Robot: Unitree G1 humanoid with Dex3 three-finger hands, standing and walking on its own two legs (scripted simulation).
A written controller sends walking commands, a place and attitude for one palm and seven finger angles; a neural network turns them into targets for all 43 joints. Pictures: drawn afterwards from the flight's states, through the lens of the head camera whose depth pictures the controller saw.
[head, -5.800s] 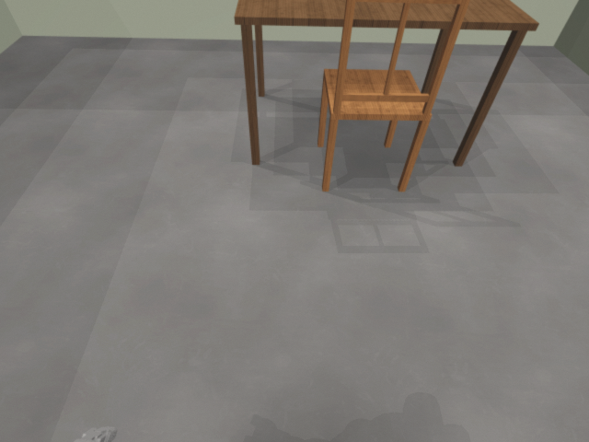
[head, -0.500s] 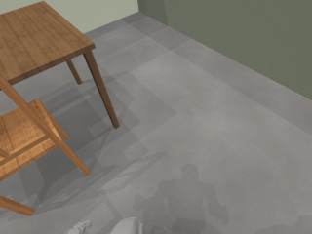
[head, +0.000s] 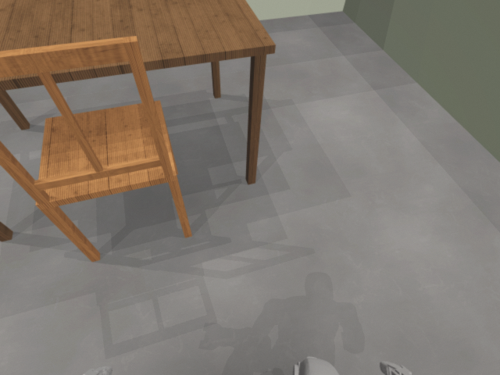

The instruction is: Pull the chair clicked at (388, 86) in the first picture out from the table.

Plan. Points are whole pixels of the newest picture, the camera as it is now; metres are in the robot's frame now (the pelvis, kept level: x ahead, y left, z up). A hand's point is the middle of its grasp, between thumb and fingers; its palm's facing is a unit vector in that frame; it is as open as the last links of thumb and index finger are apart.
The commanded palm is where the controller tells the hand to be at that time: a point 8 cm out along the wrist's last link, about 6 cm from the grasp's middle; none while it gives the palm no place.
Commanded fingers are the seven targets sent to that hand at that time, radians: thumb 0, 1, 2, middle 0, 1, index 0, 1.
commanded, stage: turn to face it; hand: left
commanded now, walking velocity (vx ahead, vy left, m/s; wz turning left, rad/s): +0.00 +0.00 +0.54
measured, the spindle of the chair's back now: (75, 128) +0.64 +0.49 -0.08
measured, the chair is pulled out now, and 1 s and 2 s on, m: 0.00 0.00 0.00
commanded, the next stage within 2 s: take the last steps up to it in 0.44 s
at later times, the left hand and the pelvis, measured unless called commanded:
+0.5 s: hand out of the picture +0.01 +0.15 -0.15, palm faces +0.27 -0.93 -0.27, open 7.4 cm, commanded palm none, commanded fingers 0.00 0.90 0.90 -0.20 -0.30 -0.20 -0.30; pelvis -0.01 -0.05 +0.01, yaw +15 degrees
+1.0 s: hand out of the picture +0.00 +0.18 -0.16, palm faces +0.35 -0.91 -0.20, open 7.4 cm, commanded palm none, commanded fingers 0.00 0.90 0.90 -0.20 -0.30 -0.20 -0.30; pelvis +0.03 -0.01 +0.00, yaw +20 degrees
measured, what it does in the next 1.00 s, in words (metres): steps on the spot, turning left: right foot, then left foot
